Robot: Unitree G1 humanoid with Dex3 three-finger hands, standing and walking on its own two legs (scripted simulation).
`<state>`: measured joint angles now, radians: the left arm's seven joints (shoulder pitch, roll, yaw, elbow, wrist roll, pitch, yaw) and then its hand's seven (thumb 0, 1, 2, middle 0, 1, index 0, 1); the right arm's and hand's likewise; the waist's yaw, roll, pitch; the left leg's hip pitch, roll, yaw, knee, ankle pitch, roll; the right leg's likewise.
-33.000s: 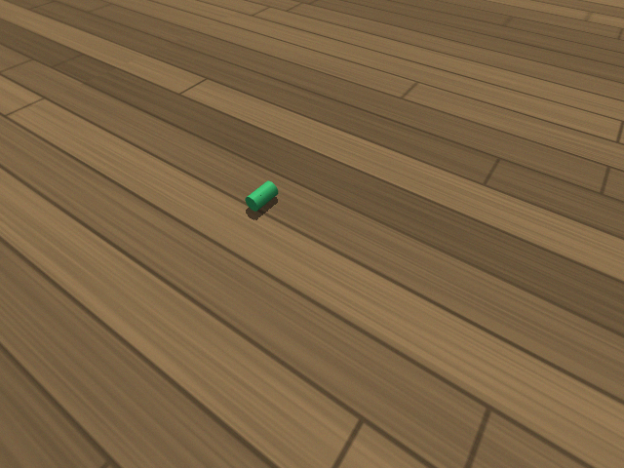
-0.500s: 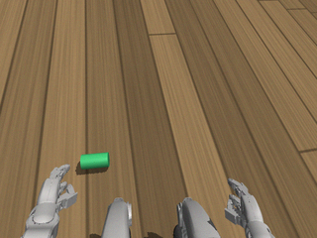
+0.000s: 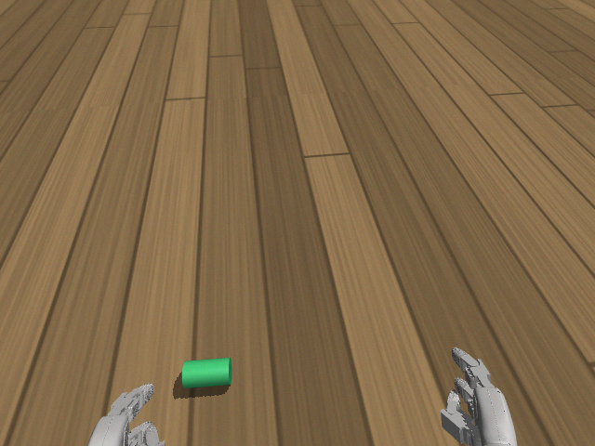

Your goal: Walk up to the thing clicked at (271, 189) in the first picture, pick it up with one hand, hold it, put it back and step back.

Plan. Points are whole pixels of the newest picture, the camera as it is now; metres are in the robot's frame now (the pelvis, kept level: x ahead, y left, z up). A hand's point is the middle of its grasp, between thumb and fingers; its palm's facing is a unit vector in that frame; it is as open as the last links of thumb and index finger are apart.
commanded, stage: home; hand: left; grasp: from above
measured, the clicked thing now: (207, 372) +0.48 +0.26 -0.67
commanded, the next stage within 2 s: stand in 1.86 s
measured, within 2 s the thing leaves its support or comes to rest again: neither
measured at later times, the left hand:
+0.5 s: hand out of the picture +0.16 +0.18 -0.05, palm faces +0.05 -0.98 -0.19, open 7.5 cm
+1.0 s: hand out of the picture +0.16 +0.18 -0.05, palm faces +0.05 -0.98 -0.19, open 7.4 cm
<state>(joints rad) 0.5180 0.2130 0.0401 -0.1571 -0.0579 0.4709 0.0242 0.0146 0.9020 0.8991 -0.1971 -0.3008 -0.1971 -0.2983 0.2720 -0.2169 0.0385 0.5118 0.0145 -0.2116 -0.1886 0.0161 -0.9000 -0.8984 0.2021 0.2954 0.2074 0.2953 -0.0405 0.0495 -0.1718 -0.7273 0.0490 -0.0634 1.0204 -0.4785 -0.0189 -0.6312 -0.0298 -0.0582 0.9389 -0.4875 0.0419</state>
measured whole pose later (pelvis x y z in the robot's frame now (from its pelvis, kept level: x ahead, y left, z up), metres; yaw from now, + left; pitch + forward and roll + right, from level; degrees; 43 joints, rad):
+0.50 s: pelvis +0.00 +0.00 +0.00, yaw +0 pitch +10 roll -3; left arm 0.50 0.22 0.04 -0.14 -0.05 0.46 0.02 0.02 0.89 0.89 -0.20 -0.30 -0.20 -0.30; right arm 0.29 -0.21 0.04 0.55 0.01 -0.23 -0.18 0.02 -0.90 -0.90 0.20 0.30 0.21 0.30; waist -0.04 0.05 -0.15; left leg -0.71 0.05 -0.06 1.02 -0.48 -0.02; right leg -0.62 -0.03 -0.05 0.94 -0.48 0.04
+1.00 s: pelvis +0.00 +0.00 +0.00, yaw +0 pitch +10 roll -3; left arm 0.50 0.22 0.04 -0.14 -0.05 0.46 0.02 0.02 0.90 0.90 -0.20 -0.30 -0.20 -0.30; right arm 0.27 -0.21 0.04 0.55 0.01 -0.23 -0.18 0.02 -0.90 -0.90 0.20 0.30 0.21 0.30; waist -0.04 0.04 -0.15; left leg -0.71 0.05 -0.06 1.02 -0.48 -0.02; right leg -0.62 -0.03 -0.05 0.94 -0.49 0.04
